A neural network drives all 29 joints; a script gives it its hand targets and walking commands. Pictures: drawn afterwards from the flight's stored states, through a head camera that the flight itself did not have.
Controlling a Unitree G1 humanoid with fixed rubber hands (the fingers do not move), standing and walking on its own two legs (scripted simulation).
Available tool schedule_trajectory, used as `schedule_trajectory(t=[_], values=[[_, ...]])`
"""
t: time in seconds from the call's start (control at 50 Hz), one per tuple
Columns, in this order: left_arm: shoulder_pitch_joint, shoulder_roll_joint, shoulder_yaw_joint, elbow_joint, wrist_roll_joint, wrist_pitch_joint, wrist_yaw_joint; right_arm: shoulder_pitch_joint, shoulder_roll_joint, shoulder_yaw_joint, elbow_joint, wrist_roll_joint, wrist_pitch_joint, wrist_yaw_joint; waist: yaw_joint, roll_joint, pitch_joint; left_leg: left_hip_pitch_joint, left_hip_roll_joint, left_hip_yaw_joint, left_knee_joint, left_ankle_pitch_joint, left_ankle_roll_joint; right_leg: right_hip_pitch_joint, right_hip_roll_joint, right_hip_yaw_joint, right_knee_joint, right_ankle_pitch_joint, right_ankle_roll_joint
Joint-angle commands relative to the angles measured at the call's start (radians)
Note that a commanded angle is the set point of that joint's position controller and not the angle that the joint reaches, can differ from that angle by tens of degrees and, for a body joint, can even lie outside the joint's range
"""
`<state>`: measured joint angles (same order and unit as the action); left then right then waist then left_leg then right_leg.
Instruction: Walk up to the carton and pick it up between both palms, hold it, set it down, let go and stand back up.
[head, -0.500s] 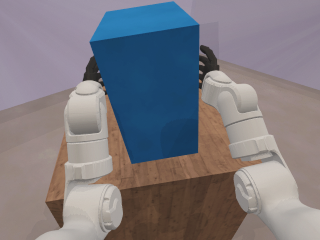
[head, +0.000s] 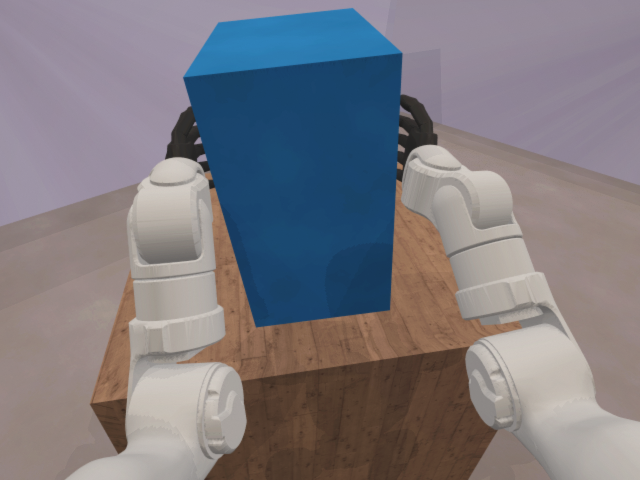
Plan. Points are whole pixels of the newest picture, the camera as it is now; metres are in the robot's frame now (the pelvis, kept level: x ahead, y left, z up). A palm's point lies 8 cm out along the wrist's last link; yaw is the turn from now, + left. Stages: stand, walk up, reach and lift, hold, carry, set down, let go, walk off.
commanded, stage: hold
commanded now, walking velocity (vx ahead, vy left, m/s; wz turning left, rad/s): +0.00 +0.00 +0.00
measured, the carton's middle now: (304, 167) +0.38 -0.01 +0.28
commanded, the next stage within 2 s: none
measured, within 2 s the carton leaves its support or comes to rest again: neither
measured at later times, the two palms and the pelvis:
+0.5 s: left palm (186, 174) +0.36 +0.12 +0.29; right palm (418, 159) +0.35 -0.13 +0.30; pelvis +0.00 +0.00 +0.00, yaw +0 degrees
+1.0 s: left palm (172, 198) +0.37 +0.14 +0.25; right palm (382, 184) +0.38 -0.11 +0.25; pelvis +0.00 +0.00 +0.00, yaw -3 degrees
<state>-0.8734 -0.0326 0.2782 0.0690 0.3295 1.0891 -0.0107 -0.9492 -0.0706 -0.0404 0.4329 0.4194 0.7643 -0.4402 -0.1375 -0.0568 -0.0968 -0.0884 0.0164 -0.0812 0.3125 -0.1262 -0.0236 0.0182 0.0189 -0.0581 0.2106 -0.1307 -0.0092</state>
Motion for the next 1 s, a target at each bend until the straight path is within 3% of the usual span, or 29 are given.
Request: schedule_trajectory(t=[0.0,0.3,0.72,0.74,0.78,0.8,0.84,0.88,0.94,0.98], values=[[-0.819,-0.517,-0.423,-0.168,-0.218,-0.092,-0.159,-0.851,0.408,0.210,-0.293,0.111,-0.065,0.065,-0.012,0.089,-0.407,0.182,-0.074,0.087,0.003,0.263,-0.014,0.017,0.052,-0.037,-0.016,0.163,0.062],[-0.846,-0.531,-0.428,-0.163,-0.225,-0.107,-0.145,-0.859,0.397,0.198,-0.260,0.105,-0.067,0.077,-0.012,0.112,-0.421,0.149,-0.067,0.090,-0.011,0.228,-0.023,0.022,0.067,-0.041,0.001,0.116,0.052],[-0.812,-0.516,-0.429,-0.184,-0.223,-0.094,-0.154,-0.844,0.413,0.220,-0.305,0.113,-0.066,0.066,-0.010,0.088,-0.427,0.206,-0.073,0.084,0.015,0.304,-0.015,0.018,0.051,-0.036,-0.016,0.196,0.064],[-0.724,-0.397,-0.332,-0.019,-0.232,-0.022,-0.127,-0.831,0.457,0.186,-0.234,0.059,-0.003,0.102,0.104,0.218,-0.308,0.188,-0.037,0.064,-0.143,0.245,-0.016,-0.007,0.010,0.076,-0.064,0.071,0.047],[-0.724,-0.324,-0.231,0.057,-0.204,0.025,-0.104,-0.822,0.388,0.099,-0.076,-0.003,0.038,0.147,0.138,0.099,-0.178,0.043,-0.022,0.057,-0.192,0.099,0.013,0.001,-0.003,0.091,-0.093,-0.073,0.059],[-0.744,-0.308,-0.206,0.064,-0.201,0.028,-0.098,-0.807,0.380,0.078,-0.031,-0.016,0.039,0.161,0.144,0.069,-0.150,0.010,-0.022,0.064,-0.210,0.072,0.027,0.000,-0.006,0.099,-0.095,-0.098,0.068],[-0.779,-0.346,-0.203,0.039,-0.213,0.013,-0.087,-0.840,0.424,0.084,-0.057,-0.007,0.025,0.172,0.150,0.050,-0.250,0.030,-0.020,0.068,-0.210,0.143,0.041,0.012,-0.006,0.113,-0.081,-0.040,0.079],[-0.838,-0.429,-0.264,-0.046,-0.257,-0.011,-0.073,-0.931,0.490,0.127,-0.180,0.031,-0.001,0.175,0.145,0.074,-0.463,0.114,-0.023,0.064,-0.179,0.314,0.035,0.039,0.000,0.120,-0.057,0.094,0.078],[-0.874,-0.533,-0.386,-0.173,-0.349,-0.026,-0.044,-1.027,0.556,0.205,-0.360,0.059,-0.026,0.168,0.108,0.084,-0.740,0.247,-0.028,0.050,-0.124,0.556,0.015,0.069,0.010,0.118,-0.028,0.318,0.077],[-0.868,-0.543,-0.439,-0.220,-0.382,-0.023,-0.033,-0.993,0.568,0.223,-0.382,0.043,-0.018,0.161,0.074,0.078,-0.770,0.278,-0.028,0.044,-0.109,0.607,0.004,0.058,0.015,0.111,-0.031,0.365,0.078]])
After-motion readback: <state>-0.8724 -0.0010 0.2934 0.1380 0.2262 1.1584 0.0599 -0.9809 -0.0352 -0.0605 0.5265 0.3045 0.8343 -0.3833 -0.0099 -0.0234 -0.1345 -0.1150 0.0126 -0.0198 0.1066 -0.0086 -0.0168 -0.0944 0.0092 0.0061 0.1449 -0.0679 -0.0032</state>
